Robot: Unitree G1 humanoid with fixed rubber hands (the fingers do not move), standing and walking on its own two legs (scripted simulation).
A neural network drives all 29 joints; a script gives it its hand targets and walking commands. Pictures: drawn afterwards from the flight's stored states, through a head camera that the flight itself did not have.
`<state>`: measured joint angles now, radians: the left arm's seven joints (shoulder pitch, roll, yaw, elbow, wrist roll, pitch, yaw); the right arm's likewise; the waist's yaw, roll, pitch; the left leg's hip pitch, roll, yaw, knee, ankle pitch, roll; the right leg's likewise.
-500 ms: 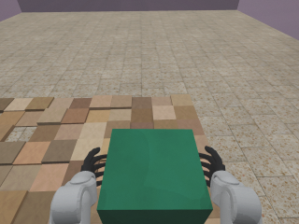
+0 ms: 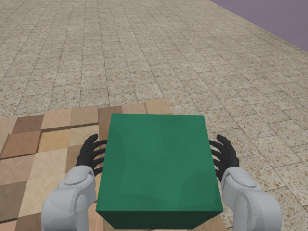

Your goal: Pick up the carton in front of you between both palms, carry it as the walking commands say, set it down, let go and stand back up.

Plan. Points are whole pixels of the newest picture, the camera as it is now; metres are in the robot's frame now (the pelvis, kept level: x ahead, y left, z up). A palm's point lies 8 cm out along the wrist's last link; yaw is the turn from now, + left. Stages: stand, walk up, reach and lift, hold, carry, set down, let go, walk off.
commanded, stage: carry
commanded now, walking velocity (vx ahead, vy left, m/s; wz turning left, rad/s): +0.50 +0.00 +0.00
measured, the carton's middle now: (155, 176) +0.28 -0.01 +0.05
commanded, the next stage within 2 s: none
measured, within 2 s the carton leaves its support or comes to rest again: neither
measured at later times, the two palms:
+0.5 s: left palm (98, 90) +0.60 +0.18 +0.08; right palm (181, 88) +0.61 -0.12 +0.08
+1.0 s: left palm (107, 47) +0.94 +0.19 +0.09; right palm (167, 48) +0.96 -0.11 +0.09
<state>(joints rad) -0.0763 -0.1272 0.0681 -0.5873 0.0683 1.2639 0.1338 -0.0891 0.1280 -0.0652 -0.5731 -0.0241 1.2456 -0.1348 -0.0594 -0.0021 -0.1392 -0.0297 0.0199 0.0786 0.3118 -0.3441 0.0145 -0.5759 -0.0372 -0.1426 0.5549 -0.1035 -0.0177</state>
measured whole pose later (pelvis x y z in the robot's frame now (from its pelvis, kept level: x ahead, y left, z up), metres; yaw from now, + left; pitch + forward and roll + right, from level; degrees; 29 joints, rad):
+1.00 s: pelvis +0.72 +0.03 -0.01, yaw +3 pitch +2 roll -3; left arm 0.00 -0.13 0.03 -0.53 0.08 1.20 0.13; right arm 0.01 0.13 -0.05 -0.54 -0.06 1.19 -0.11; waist 0.01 0.07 -0.10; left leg 0.12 0.09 0.18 0.37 -0.38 -0.01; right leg -0.52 -0.02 -0.24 0.57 -0.18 -0.04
